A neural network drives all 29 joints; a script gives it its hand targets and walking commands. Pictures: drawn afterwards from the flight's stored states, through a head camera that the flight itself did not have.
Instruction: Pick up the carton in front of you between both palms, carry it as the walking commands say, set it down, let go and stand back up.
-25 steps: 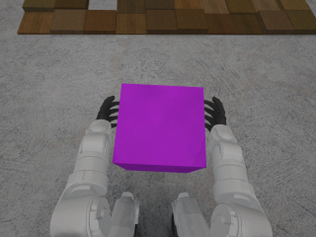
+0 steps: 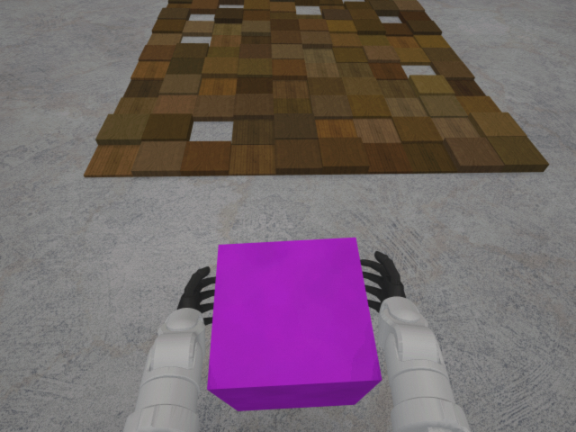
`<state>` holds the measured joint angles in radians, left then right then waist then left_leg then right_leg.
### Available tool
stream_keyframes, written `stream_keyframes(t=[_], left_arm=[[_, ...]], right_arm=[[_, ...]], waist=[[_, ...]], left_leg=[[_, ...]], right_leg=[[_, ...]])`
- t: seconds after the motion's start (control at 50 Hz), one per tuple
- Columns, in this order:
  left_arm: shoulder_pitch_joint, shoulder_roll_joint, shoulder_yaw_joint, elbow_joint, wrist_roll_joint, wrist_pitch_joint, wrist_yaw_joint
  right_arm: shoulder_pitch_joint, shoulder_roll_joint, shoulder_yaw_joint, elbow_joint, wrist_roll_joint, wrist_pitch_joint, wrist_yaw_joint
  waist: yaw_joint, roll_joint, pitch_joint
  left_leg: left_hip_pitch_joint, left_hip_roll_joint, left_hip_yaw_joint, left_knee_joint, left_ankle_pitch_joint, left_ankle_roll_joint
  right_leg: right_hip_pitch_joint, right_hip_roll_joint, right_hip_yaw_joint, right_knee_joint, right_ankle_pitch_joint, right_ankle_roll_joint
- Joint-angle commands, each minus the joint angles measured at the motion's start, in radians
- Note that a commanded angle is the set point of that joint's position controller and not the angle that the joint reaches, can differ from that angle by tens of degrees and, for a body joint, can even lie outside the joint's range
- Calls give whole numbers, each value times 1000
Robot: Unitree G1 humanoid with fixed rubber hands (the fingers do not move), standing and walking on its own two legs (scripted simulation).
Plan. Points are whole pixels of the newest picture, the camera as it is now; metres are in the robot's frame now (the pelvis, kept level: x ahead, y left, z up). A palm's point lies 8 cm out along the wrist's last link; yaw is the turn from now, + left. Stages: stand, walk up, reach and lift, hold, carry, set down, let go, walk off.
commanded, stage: reach and lift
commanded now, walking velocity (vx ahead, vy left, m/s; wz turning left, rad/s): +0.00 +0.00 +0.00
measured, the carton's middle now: (292, 331) +0.31 +0.00 -0.09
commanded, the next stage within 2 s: hold in 1.18 s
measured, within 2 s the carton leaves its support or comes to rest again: neither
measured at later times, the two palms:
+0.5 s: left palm (184, 302) +0.30 +0.15 +0.04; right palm (408, 295) +0.31 -0.15 +0.05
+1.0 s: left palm (179, 291) +0.31 +0.16 +0.06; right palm (404, 281) +0.32 -0.14 +0.07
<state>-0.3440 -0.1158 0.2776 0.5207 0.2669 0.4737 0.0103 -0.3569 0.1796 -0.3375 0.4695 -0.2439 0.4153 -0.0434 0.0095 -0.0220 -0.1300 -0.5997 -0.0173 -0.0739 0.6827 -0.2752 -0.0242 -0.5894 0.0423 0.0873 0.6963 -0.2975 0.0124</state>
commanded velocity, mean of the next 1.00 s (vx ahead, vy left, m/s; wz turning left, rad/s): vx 0.00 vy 0.00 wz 0.00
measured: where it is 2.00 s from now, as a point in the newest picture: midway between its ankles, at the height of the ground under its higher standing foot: outside the picture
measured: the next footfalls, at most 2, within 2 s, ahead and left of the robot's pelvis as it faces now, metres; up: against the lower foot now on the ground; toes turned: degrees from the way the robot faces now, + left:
none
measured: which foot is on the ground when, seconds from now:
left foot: down 0.00-1.00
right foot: down 0.00-1.00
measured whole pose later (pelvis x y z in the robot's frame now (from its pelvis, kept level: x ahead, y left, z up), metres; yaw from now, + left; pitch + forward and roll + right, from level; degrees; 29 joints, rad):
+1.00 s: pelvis +0.02 +0.01 +0.03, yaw +0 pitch -5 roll +0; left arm -0.27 -0.15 0.22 0.30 0.31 0.72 0.00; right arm -0.29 0.16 -0.26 0.32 -0.30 0.63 0.02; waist 0.00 0.00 0.02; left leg -0.08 -0.01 -0.07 0.34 -0.18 -0.01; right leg -0.07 0.02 0.09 0.34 -0.20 0.01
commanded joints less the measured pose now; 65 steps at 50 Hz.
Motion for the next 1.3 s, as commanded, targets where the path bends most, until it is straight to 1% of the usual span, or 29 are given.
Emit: stream_keyframes(t=[0.0, 0.04, 0.12, 0.14, 0.18, 0.2, 0.22, 0.34, 0.38, 0.46, 0.56, 0.62, 0.64, 0.66, 0.7, 0.76, 0.78, 0.82, 0.86, 0.92, 0.94, 0.98, 1.04, 1.08, 1.1, 1.18, 1.2, 1.24, 1.28], left_arm=[[-543, -921, -574, -134, -226, -21, -260], [-618, -933, -575, -154, -245, 0, -264], [-581, -960, -572, -141, -222, 68, -266], [-552, -986, -581, -164, -249, 72, -263], [-644, -1023, -565, -181, -232, 79, -258], [-595, -949, -511, -123, -194, 96, -263], [-548, -987, -509, -123, -206, 105, -259], [-597, -935, -426, -152, -146, 134, -245], [-557, -931, -431, -159, -150, 127, -247], [-554, -991, -497, -197, -211, 105, -256], [-573, -993, -516, -205, -195, 101, -258], [-632, -978, -587, -267, -250, 100, -264], [-608, -970, -578, -270, -220, 104, -267], [-593, -966, -557, -238, -235, 112, -264], [-544, -957, -567, -252, -214, 123, -251], [-497, -919, -557, -278, -208, 132, -235], [-465, -927, -565, -318, -220, 132, -230], [-435, -938, -535, -310, -194, 143, -228], [-387, -903, -557, -349, -212, 151, -234], [-389, -890, -512, -298, -192, 179, -247], [-389, -911, -519, -329, -202, 174, -240], [-410, -956, -579, -356, -249, 177, -243], [-321, -940, -596, -344, -275, 176, -241], [-369, -879, -616, -373, -248, 182, -235], [-310, -871, -553, -363, -223, 193, -234], [-537, -878, -624, -450, -262, 171, -236], [-494, -889, -627, -438, -271, 184, -243], [-482, -900, -668, -447, -299, 205, -239], [-445, -900, -607, -423, -242, 230, -234]], right_arm=[[-286, 1040, 609, 114, 161, 77, 244], [-311, 1059, 548, 122, 149, 94, 266], [-349, 979, 511, 117, 128, 146, 293], [-317, 1021, 556, 76, 150, 149, 305], [-399, 995, 548, 57, 137, 154, 318], [-380, 961, 485, 99, 108, 167, 325], [-319, 956, 501, 104, 110, 172, 332], [-399, 960, 471, 109, 111, 210, 335], [-430, 959, 510, 37, 143, 194, 337], [-354, 952, 531, 22, 138, 185, 313], [-405, 971, 537, 11, 127, 180, 313], [-313, 945, 497, -5, 103, 176, 306], [-361, 974, 517, -13, 116, 187, 303], [-364, 945, 534, -10, 130, 191, 305], [-355, 934, 537, -23, 142, 195, 312], [-259, 911, 487, -14, 113, 209, 305], [-262, 922, 559, -51, 164, 212, 311], [-303, 916, 589, -94, 171, 202, 309], [-180, 935, 550, -56, 155, 244, 304], [-184, 899, 536, -72, 132, 252, 295], [-254, 887, 546, -81, 151, 246, 299], [-233, 903, 581, -175, 150, 238, 298], [-222, 942, 667, -273, 205, 246, 274], [-179, 879, 575, -185, 158, 255, 277], [-146, 910, 609, -177, 182, 266, 277], [-256, 934, 581, -168, 167, 258, 288], [-260, 950, 625, -170, 194, 265, 288], [-220, 953, 641, -138, 217, 300, 286], [-261, 947, 632, -153, 228, 292, 294]], waist=[[-2, 22, -332], [-56, -2, -233], [-45, 77, -144], [-35, -5, -163], [-63, 36, -180], [-32, 36, -115], [-56, 37, -67], [-12, 48, -45], [44, 1, -64], [-18, -6, -146], [-8, 7, -113], [-79, 9, -119], [-42, -40, -142], [-66, 16, -160], [-32, 62, -166], [-63, 49, -117], [8, 55, -142], [9, 81, -122], [19, 0, -76], [-22, 41, -65], [29, -1, -83], [-37, 12, -137], [-18, -67, -193], [-49, 8, -74], [7, 38, -59], [-50, -1, -138], [-6, 5, -113], [-36, -11, -78], [2, 92, -92]], left_leg=[[359, -98, 35, -144, 219, 19], [401, -86, 27, -196, 142, 26], [452, -67, 18, -281, 144, 21], [433, -60, 2, -302, 119, 25], [503, -75, 1, -301, 121, 13], [418, -69, 3, -324, 76, 17], [434, -70, -8, -330, 67, 17], [539, -67, 13, -343, 59, 18], [483, -72, 16, -346, 86, 34], [548, -71, 6, -310, 206, 22], [561, -76, 22, -336, 116, 29], [523, -66, 0, -334, 150, 11], [566, -73, 0, -327, 196, 24], [599, -69, 4, -312, 202, 13], [558, -76, 9, -350, 198, 15], [583, -76, 3, -347, 294, 7], [670, -72, 9, -339, 287, 17], [561, -95, 24, -344, 276, 0], [588, -76, -9, -369, 366, 29], [618, -96, 18, -365, 304, 10], [595, -85, 2, -370, 377, 18], [664, -77, -3, -386, 398, 8], [656, -76, -18, -363, 453, 14], [581, -74, -10, -387, 356, 1], [636, -88, 2, -381, 342, 21], [647, -75, 17, -369, 264, 22], [571, -83, 7, -368, 271, 21], [615, -75, 6, -350, 278, 21], [539, -91, 5, -380, 228, 21]], right_leg=[[349, 44, 11, -199, 296, 11], [311, 53, 1, -239, 189, 13], [361, 57, -29, -283, 193, -9], [415, 65, -32, -283, 194, -5], [430, 55, -28, -315, 188, -14], [435, 48, -22, -307, 177, -10], [432, 44, -23, -328, 161, -19], [424, 35, -19, -376, 96, -22], [475, 22, -10, -368, 134, 1], [523, 40, -14, -355, 244, -17], [458, 55, -23, -343, 181, 4], [509, 58, -32, -346, 217, -29], [504, 58, -25, -357, 240, -14], [512, 54, -32, -346, 224, -16], [547, 49, -20, -344, 277, -10], [528, 50, -18, -359, 358, -11], [498, 59, -39, -366, 286, -3], [586, 49, -25, -359, 342, -3], [535, 60, -16, -382, 377, 10], [551, 53, -4, -406, 363, 7], [562, 55, -16, -383, 412, 7], [543, 71, -22, -381, 422, 3], [659, 64, 0, -378, 528, 16], [635, 64, -13, -389, 402, 1], [588, 47, -5, -392, 450, 15], [556, 62, -28, -370, 347, 10], [629, 57, -17, -387, 344, 4], [569, 52, 2, -403, 317, 3], [641, 30, 16, -401, 344, -2]])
